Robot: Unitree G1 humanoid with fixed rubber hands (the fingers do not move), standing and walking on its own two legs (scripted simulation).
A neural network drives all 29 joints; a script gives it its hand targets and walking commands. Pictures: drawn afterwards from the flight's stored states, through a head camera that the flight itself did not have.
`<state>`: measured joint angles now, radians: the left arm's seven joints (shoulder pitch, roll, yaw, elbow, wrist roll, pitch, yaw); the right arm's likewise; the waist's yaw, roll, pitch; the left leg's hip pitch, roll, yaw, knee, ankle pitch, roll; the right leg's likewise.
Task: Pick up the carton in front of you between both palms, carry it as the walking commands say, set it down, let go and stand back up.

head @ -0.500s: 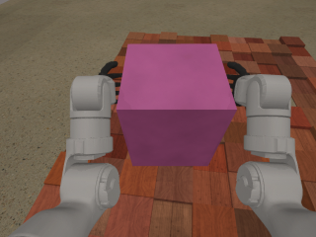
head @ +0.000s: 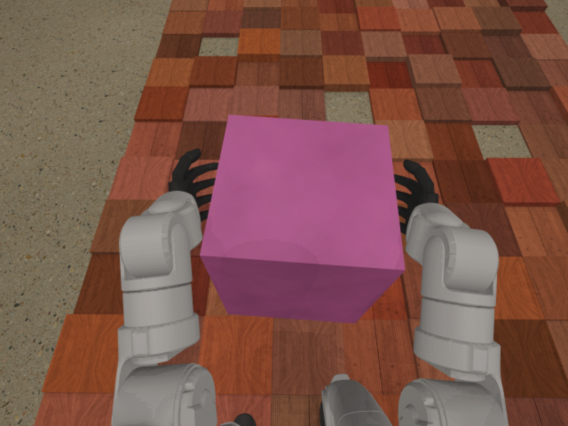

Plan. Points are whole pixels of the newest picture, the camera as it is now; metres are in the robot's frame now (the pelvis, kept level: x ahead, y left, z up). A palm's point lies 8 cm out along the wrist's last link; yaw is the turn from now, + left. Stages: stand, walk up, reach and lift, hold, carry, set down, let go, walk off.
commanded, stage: carry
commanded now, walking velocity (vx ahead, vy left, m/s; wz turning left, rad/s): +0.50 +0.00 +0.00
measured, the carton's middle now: (298, 230) +0.38 -0.04 +0.00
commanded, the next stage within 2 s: none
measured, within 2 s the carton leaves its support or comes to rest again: neither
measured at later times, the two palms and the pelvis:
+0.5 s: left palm (151, 7) +0.63 +0.15 +0.19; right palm out of the picture +0.68 -0.15 +0.19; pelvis +0.30 -0.05 +0.00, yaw +2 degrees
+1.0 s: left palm out of the picture +0.98 +0.12 +0.16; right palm out of the picture +0.97 -0.17 +0.16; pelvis +0.60 -0.01 +0.00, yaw +1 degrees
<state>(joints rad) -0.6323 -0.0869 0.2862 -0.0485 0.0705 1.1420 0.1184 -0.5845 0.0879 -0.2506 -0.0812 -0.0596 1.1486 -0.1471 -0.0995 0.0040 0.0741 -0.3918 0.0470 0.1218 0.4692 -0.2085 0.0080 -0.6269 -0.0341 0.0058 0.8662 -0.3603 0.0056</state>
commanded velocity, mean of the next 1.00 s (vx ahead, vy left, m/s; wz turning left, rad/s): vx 0.50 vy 0.00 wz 0.00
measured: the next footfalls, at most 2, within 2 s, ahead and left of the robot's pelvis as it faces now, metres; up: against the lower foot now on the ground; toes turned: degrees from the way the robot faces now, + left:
right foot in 0.10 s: +0.20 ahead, -0.14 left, +0.00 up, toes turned -3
left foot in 0.56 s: +0.50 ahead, +0.03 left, +0.01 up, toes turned +5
